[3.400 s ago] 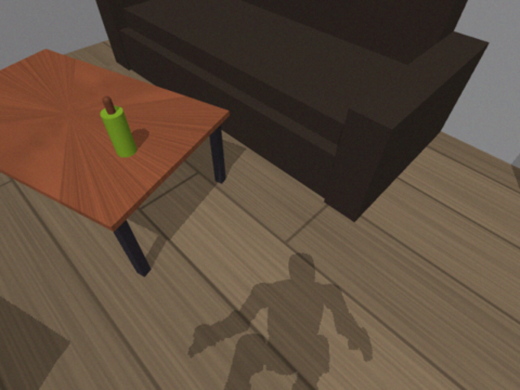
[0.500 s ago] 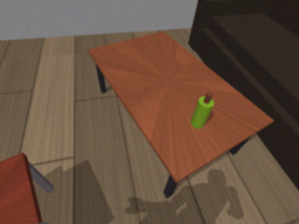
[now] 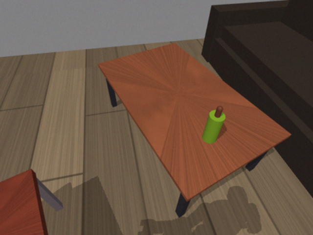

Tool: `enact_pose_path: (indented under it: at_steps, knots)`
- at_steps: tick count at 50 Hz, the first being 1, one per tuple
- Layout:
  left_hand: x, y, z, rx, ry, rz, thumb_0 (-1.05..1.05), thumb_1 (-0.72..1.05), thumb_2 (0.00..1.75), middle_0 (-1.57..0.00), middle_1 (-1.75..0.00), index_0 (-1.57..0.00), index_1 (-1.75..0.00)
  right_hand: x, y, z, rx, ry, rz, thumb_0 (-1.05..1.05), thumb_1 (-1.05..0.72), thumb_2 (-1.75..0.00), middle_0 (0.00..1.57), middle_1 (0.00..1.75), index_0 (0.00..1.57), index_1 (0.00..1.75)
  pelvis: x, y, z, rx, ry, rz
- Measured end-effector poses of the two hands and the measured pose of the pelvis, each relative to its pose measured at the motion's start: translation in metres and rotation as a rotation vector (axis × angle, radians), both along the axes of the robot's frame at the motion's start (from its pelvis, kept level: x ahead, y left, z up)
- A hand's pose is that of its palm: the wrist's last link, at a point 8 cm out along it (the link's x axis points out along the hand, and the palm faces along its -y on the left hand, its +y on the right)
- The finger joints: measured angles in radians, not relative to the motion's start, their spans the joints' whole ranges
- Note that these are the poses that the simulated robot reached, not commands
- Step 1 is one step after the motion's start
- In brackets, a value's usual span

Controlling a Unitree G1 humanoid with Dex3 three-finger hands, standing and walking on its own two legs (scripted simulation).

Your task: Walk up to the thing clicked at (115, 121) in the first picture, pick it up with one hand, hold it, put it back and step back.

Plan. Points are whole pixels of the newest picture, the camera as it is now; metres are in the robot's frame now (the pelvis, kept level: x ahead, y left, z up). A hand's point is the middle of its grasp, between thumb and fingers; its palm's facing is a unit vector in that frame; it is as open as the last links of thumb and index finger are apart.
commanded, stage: walk up
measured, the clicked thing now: (214, 123) +0.67 -0.26 -0.24
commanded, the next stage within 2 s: stand in 0.48 s
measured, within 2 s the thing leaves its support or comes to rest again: neither
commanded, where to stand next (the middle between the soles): +0.05 -0.02 m, yaw -3 degrees
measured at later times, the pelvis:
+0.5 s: pelvis +0.00 -0.01 +0.00, yaw +0 degrees
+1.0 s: pelvis +0.00 -0.02 +0.00, yaw +0 degrees
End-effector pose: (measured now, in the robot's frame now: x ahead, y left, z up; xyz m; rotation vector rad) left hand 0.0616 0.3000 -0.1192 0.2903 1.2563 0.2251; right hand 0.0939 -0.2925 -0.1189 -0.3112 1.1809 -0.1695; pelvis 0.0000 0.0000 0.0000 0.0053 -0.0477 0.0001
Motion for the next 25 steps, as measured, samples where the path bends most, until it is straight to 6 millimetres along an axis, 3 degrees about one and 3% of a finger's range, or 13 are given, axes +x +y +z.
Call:
enact_pose_path:
  at_steps: [9, 25]
  knots:
    - [-0.002, -0.010, 0.002, 0.002, 0.013, 0.009, 0.01, 0.91, 0.90, -0.20, -0.30, -0.20, -0.29, -0.009, -0.009, -0.004, 0.005, 0.037, -0.019, 0.01, -0.91, -0.90, 0.20, 0.30, 0.20, 0.30, 0.003, -0.008, 0.001, 0.000, 0.004, 0.001]
    - [0.023, -0.021, 0.002, -0.010, -0.038, -0.021, 0.01, 0.91, 0.90, -0.20, -0.30, -0.20, -0.29, -0.027, -0.017, -0.003, -0.007, 0.064, -0.045, 0.00, -0.91, -0.90, 0.20, 0.29, 0.20, 0.30, 0.003, -0.013, 0.002, -0.002, 0.007, -0.005]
